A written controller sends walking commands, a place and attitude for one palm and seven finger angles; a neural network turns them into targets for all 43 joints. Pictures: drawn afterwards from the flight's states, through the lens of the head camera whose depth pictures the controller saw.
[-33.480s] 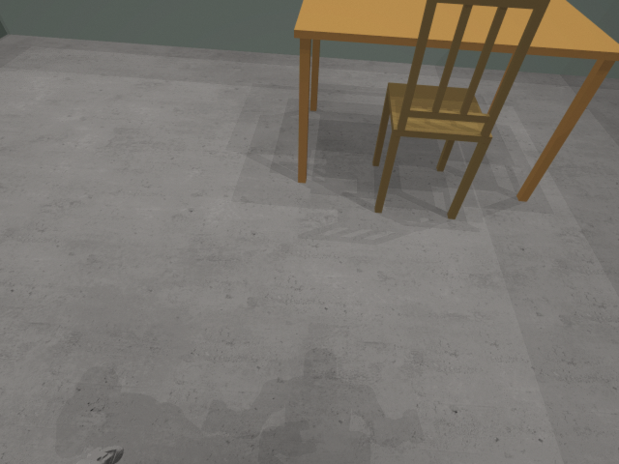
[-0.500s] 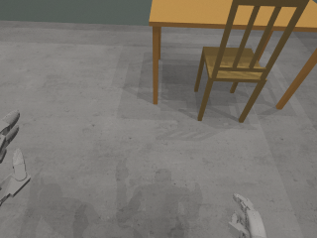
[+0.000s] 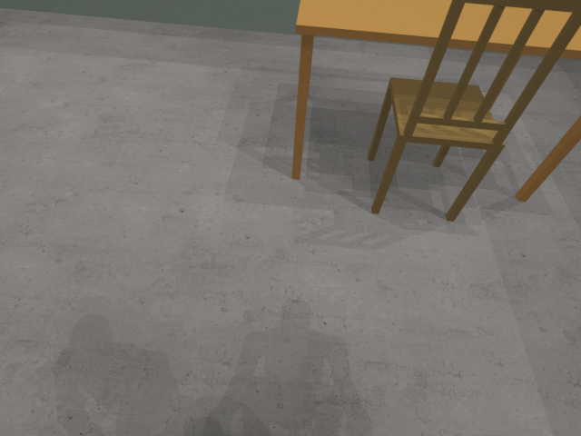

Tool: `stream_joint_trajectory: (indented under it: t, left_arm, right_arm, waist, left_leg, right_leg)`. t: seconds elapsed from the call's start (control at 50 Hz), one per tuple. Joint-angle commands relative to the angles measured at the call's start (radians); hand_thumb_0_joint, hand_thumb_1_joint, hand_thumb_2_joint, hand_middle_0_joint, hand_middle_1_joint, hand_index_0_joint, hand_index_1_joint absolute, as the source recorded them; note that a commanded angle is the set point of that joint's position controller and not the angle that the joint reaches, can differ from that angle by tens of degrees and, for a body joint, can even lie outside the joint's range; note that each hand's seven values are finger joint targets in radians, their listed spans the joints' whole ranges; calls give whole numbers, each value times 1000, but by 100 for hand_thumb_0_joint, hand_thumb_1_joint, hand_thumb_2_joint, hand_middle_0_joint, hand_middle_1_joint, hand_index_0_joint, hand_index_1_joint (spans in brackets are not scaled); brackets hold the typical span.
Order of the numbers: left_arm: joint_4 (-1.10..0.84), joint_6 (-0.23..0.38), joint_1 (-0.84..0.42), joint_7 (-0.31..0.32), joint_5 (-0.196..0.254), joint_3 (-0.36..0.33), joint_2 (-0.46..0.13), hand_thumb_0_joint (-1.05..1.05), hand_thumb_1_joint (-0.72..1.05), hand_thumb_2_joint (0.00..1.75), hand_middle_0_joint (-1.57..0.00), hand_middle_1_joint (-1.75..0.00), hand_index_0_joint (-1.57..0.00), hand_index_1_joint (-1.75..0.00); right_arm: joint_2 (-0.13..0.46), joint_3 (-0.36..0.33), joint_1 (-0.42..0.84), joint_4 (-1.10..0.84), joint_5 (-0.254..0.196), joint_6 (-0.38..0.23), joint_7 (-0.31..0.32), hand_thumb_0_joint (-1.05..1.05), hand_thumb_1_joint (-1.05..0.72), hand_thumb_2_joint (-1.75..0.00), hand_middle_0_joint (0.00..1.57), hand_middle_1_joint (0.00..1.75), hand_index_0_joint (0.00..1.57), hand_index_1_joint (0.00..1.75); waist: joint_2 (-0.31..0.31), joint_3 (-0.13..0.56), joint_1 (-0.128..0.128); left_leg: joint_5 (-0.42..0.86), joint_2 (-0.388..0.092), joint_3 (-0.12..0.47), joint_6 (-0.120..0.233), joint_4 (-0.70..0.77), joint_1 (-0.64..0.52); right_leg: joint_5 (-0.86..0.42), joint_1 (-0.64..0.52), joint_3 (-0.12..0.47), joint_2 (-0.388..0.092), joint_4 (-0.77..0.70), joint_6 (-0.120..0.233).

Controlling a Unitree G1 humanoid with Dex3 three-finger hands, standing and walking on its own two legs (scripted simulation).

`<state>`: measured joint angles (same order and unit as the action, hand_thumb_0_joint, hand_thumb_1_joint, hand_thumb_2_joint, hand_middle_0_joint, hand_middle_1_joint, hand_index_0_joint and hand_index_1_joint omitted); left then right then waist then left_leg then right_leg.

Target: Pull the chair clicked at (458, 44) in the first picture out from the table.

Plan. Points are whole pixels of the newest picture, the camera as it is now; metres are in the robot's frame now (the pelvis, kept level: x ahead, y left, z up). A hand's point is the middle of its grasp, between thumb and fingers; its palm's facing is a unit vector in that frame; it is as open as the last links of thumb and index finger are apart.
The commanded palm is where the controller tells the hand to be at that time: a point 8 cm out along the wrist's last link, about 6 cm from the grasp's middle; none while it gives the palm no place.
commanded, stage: let the arm hang, fingers relaxed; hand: left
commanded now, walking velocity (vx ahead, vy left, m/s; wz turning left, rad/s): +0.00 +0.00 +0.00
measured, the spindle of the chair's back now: (470, 68) +1.13 -0.48 -0.06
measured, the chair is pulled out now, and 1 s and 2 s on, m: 0.00 0.00 0.00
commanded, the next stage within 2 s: look to check the result in 0.60 s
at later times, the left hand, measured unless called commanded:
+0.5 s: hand out of the picture +0.00 +0.15 -0.18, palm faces +0.02 -0.99 -0.15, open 7.3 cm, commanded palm none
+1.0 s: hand out of the picture +0.01 +0.14 -0.17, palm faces +0.04 -0.99 -0.17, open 7.3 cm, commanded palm none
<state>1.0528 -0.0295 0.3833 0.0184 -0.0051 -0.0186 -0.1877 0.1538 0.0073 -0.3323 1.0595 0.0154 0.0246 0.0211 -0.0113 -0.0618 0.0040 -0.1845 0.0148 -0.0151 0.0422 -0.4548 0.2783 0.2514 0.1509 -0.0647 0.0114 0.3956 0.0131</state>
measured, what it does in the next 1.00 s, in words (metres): stands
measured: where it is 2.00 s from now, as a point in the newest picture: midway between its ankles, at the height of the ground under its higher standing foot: outside the picture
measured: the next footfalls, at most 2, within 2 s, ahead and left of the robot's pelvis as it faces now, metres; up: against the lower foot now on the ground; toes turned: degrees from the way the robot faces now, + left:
none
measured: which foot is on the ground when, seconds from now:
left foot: down 0.00-1.00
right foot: down 0.00-1.00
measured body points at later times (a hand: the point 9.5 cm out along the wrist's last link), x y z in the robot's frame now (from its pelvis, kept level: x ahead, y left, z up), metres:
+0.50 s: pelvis +0.01 +0.00 +0.00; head +0.02 +0.00 +0.45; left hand +0.00 +0.20 -0.16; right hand -0.02 -0.21 -0.16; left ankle +0.04 +0.09 -0.74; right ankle -0.03 -0.11 -0.74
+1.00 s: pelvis +0.03 -0.01 +0.00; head +0.04 -0.02 +0.45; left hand +0.01 +0.19 -0.16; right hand +0.00 -0.22 -0.16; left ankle +0.04 +0.09 -0.74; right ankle -0.03 -0.11 -0.74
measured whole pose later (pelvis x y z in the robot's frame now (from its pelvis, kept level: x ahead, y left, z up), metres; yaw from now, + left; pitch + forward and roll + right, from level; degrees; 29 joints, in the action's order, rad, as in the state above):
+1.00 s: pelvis +0.03 -0.01 +0.00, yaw -2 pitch +0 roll +0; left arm 1.13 0.01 0.34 0.04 0.00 -0.01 -0.10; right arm 0.11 0.00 -0.31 1.16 0.01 -0.01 0.04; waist 0.01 -0.02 -0.01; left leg -0.22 0.01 -0.04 0.02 -0.41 0.19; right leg 0.30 0.09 -0.03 0.01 0.39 0.03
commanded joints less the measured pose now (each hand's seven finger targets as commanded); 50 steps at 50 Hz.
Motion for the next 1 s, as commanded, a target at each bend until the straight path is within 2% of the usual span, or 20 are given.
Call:
stream_joint_trajectory:
  t: [0.0, 0.06, 0.16, 0.2, 0.32, 0.5, 0.6, 0.74, 0.82, 0.9, 0.98]
  left_arm:
    - [-7, 36, 27, 8, -3, -11, -58, 0, 90, 90, -20, -30, -20, -30]
    - [23, 34, 40, 12, -3, -6, -43, 0, 90, 90, -20, -30, -20, -30]
    - [47, 33, 59, 17, -4, -6, -27, 0, 90, 90, -20, -30, -20, -30]
    - [50, 36, 69, 19, -5, -6, -27, 0, 90, 90, -20, -30, -20, -30]
    - [51, 43, 52, 22, -5, -9, -17, 0, 90, 90, -20, -30, -20, -30]
    - [52, 47, 43, 25, -3, -11, -3, 0, 90, 90, -20, -30, -20, -30]
    - [52, 50, 44, 27, -2, -12, -3, 0, 90, 90, -20, -30, -20, -30]
    - [55, 48, 41, 28, 0, -12, 3, 0, 90, 90, -20, -30, -20, -30]
    - [56, 50, 46, 29, -1, -12, 2, 0, 90, 90, -20, -30, -20, -30]
    - [56, 50, 49, 30, -2, -12, 4, 0, 90, 90, -20, -30, -20, -30]
    - [60, 50, 47, 30, -1, -11, 5, 0, 90, 90, -20, -30, -20, -30]
  right_arm:
    - [108, -29, -33, -20, -3, -34, 16, 0, -90, -90, 20, 30, 20, 30]
    - [94, -26, -45, 6, -1, -33, 17, 0, -90, -90, 20, 30, 20, 30]
    - [74, -27, -55, 36, 0, -32, 17, 0, -90, -90, 20, 30, 20, 30]
    - [69, -28, -59, 41, -1, -34, 15, 0, -90, -90, 20, 30, 20, 30]
    - [42, -25, -66, 61, 0, -40, 14, 0, -90, -90, 20, 30, 20, 30]
    - [34, -24, -65, 72, 0, -46, 19, 0, -90, -90, 20, 30, 20, 30]
    - [34, -25, -70, 76, -2, -49, 21, 0, -90, -90, 20, 30, 20, 30]
    - [30, -23, -68, 85, 0, -49, 23, 0, -90, -90, 20, 30, 20, 30]
    - [32, -23, -68, 86, -2, -51, 24, 0, -90, -90, 20, 30, 20, 30]
    - [34, -24, -64, 89, -3, -50, 25, 0, -90, -90, 20, 30, 20, 30]
    - [33, -22, -59, 92, -1, -50, 25, 0, -90, -90, 20, 30, 20, 30]
  waist:
    - [22, 30, -10]
    - [13, -17, -12]
    - [-10, -47, -11]
    - [6, -27, -8]
    - [6, -36, -13]
    - [39, -35, -12]
    - [2, -5, -12]
    - [20, -11, -14]
    - [0, -8, -13]
    - [19, -14, -14]
    - [13, -30, -14]
  left_leg:
    - [-68, -118, 158, 32, 142, -60]
    - [-86, -119, 157, 32, 162, -52]
    - [-112, -116, 157, 32, 177, -38]
    - [-92, -111, 146, 32, 167, -49]
    - [-3, -97, 110, 23, 138, -58]
    - [82, -96, 96, 19, 115, -76]
    - [145, -98, 90, 19, 94, -103]
    - [155, -101, 89, 18, 96, -116]
    - [187, -102, 86, 18, 89, -125]
    - [190, -102, 82, 17, 87, -130]
    - [174, -102, 80, 15, 94, -129]
  right_leg:
    - [14, 51, 97, -82, -86, 40]
    - [26, 81, 101, -84, -84, 37]
    - [43, 101, 107, -80, -78, 33]
    - [34, 93, 108, -85, -79, 33]
    - [-8, 94, 116, -95, -82, 35]
    - [-65, 77, 124, -96, -80, 40]
    - [-113, 50, 122, -100, -79, 38]
    - [-115, 49, 122, -100, -80, 39]
    - [-148, 39, 118, -102, -78, 37]
    - [-150, 42, 124, -100, -80, 38]
    - [-141, 48, 129, -99, -84, 36]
